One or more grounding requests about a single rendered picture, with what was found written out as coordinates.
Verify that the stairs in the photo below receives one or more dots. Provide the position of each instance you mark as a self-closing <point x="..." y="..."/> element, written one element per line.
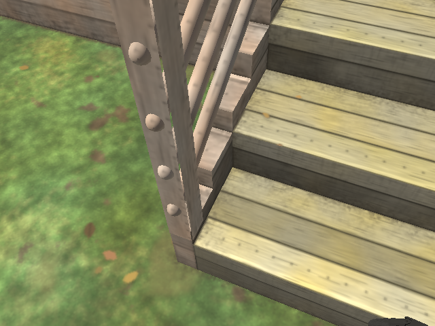
<point x="329" y="207"/>

